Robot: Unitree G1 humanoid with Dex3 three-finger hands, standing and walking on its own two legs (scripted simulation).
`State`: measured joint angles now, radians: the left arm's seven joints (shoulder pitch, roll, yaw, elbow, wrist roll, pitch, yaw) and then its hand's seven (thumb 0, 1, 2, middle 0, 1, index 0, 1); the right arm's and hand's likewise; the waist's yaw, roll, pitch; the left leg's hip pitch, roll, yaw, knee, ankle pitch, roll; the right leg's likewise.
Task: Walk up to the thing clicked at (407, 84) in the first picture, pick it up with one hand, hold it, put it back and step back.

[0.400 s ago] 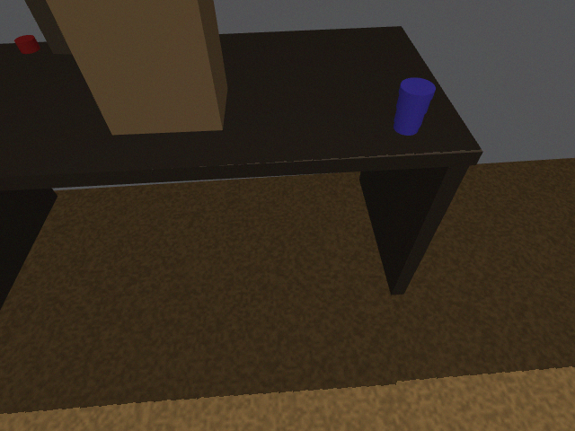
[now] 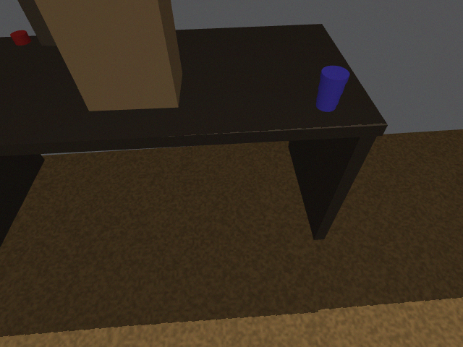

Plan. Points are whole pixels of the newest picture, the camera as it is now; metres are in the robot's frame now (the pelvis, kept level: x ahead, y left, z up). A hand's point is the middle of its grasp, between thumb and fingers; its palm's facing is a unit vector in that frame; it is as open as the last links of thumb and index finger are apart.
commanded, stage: stand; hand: right
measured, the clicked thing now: (330, 90) +0.77 -0.26 +0.01
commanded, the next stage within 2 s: walk up in 0.72 s
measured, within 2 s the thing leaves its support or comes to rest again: neither
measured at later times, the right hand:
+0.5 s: hand out of the picture +0.07 -0.25 -0.16, palm faces -0.02 +0.94 -0.33, open 7.3 cm
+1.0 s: hand out of the picture +0.05 -0.34 -0.16, palm faces +0.02 +0.92 -0.39, open 7.3 cm
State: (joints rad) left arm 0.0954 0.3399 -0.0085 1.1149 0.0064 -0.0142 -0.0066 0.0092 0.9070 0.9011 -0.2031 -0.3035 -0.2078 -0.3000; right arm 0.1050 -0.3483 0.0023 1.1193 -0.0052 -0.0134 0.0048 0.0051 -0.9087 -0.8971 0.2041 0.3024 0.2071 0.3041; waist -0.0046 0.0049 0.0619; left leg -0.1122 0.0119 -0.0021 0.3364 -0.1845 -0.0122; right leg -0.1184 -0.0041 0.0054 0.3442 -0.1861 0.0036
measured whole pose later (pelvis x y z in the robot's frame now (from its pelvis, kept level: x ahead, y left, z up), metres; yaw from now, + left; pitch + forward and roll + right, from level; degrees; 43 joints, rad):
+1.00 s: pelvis +0.04 -0.05 -0.01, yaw -2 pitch -3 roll +2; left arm 0.22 0.44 0.10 0.98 0.04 0.00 -0.09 0.01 0.91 0.90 -0.20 -0.30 -0.21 -0.30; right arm 0.30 -0.42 -0.08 1.01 -0.04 -0.04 0.03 0.01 -0.90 -0.90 0.21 0.30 0.21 0.30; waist -0.02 -0.02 0.07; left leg -0.08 0.05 0.01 0.45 -0.33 -0.02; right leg -0.34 -0.08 0.03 0.60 -0.32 -0.02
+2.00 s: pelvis +0.30 -0.12 -0.03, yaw +3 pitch -3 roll +2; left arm 0.16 0.33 0.01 0.88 0.01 -0.03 -0.01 0.01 0.91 0.90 -0.20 -0.30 -0.21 -0.30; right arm 0.20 -0.41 -0.03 0.87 0.02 0.02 0.00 0.01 -0.91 -0.90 0.20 0.30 0.21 0.30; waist 0.00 0.07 0.16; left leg -0.36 -0.01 -0.05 0.92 -0.56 0.02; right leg -0.41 -0.04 -0.02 0.67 -0.22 -0.03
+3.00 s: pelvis +0.33 -0.09 +0.00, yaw +5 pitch -2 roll +0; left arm 0.06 0.33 0.01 1.13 0.00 -0.03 0.00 0.01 0.91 0.90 -0.20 -0.30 -0.21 -0.30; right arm 0.08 -0.36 -0.02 1.11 0.00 0.01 0.01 0.00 -0.91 -0.90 0.20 0.30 0.21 0.30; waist 0.01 0.01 0.07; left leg -0.05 -0.01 -0.01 0.35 -0.25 0.00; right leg -0.21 -0.04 -0.03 0.37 -0.11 0.02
